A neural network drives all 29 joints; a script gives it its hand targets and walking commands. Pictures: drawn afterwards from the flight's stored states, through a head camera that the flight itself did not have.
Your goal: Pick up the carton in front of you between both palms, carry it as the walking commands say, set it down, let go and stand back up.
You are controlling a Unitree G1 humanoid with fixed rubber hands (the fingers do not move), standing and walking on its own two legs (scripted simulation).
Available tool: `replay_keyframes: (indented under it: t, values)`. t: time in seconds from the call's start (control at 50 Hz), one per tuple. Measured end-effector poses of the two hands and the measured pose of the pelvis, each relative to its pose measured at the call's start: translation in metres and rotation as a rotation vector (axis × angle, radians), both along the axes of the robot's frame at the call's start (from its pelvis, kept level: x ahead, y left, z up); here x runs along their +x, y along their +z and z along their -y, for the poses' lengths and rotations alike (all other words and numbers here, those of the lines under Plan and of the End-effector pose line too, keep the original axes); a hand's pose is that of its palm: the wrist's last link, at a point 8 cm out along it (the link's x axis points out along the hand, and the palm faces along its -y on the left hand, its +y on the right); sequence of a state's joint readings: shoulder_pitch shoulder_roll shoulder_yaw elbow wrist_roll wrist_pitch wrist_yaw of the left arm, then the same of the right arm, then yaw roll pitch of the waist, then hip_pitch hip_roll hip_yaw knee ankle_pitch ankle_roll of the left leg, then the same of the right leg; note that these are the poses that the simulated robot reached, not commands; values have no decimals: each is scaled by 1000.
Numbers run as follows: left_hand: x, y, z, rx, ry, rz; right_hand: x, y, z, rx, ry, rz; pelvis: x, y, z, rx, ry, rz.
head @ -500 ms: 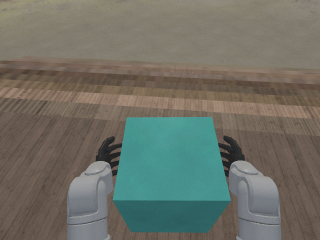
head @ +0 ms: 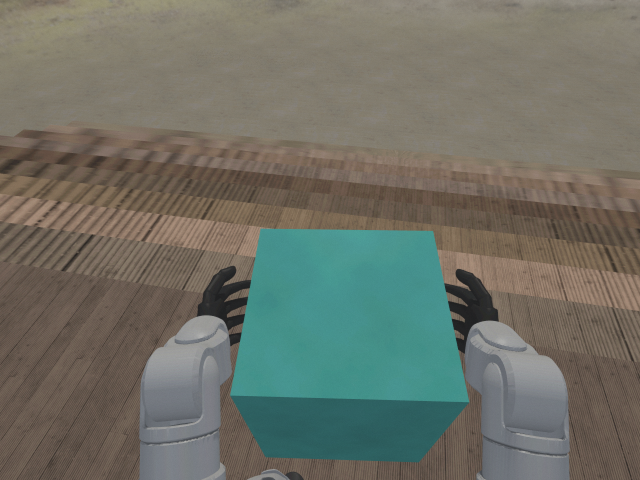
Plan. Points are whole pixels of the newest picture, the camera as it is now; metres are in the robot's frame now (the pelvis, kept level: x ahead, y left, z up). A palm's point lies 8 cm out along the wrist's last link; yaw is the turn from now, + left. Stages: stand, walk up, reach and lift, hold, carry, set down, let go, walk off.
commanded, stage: carry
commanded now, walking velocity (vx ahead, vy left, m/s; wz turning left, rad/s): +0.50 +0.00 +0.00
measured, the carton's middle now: (343, 351) +0.28 +0.00 +0.02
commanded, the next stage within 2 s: none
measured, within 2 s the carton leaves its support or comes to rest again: neither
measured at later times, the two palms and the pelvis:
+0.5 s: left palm (263, 143) +0.62 +0.15 +0.11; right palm (438, 145) +0.61 -0.15 +0.11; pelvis +0.33 +0.01 +0.00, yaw -1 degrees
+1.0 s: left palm (303, 56) +1.01 +0.11 +0.11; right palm (427, 56) +1.01 -0.19 +0.11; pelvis +0.63 -0.03 -0.01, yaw -2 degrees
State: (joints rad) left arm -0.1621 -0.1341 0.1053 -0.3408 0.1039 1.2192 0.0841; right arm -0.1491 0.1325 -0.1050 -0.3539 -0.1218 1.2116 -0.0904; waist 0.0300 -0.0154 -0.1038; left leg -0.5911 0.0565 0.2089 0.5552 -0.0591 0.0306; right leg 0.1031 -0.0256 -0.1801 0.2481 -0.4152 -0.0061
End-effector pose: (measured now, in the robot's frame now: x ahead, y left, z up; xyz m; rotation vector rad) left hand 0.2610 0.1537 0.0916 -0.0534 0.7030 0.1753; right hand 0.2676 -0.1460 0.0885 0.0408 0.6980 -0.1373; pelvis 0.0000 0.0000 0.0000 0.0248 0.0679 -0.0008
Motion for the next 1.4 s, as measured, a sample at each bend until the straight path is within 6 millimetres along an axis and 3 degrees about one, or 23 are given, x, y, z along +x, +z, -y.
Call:
replay_keyframes:
  t: [0.08, 0.14, 0.24, 0.34, 0.46, 0.6, 0.66, 0.78, 0.94, 1.06, 1.16, 1.24, 1.32, 1.4]
  values:
    - [70, -27, -6, -22, -43, -22, 56, -20, -6, -24, -42, -22, 64, -18, -16, 8, -32, 24]
    - [109, -35, -5, -17, -81, -89, 85, -29, -6, -20, -80, -90, 96, -8, -25, -8, -53, 17]
    - [169, -25, -3, -12, -128, -109, 133, -17, -4, -23, -119, -111, 153, 14, -33, -43, -60, 0]
    - [230, -7, -4, -13, -118, -49, 200, 4, -5, -29, -105, -51, 217, 22, -29, -61, -45, -5]
    - [318, 14, 0, -17, -54, 52, 303, 22, -1, -12, -62, 51, 300, 12, -13, -44, -28, 10]
    - [458, 20, 20, 77, -45, 93, 456, 14, 20, -30, 30, 94, 402, -24, 16, -29, -3, 36]
    - [504, 13, 24, 91, -38, 2, 511, 9, 24, -40, 68, 7, 430, -19, 26, -26, 1, 28]
    - [586, 11, 30, 70, -28, -81, 599, 13, 30, -45, 76, -77, 489, -1, 40, -6, 1, -1]
    - [703, 20, 41, 44, -39, -44, 703, 19, 42, -19, 16, -43, 589, 2, 38, -8, -23, -29]
    - [795, 4, 50, -1, -102, -11, 771, 13, 51, -58, -57, -12, 674, -16, 28, -13, -34, -12]
    - [852, -8, 67, 12, -148, -67, 813, -5, 65, -39, -107, -71, 730, -10, 21, -25, -24, -20]
    - [903, -5, 75, 2, -147, -41, 861, -2, 74, -32, -118, -44, 775, -10, 23, -32, -28, -28]
    - [957, -4, 83, -11, -136, 23, 919, 3, 82, -38, -114, 20, 830, -26, 35, -18, -20, -21]
    - [1013, -21, 91, 12, -114, 60, 986, -12, 91, -49, -76, 57, 899, -64, 53, 12, -14, 9]
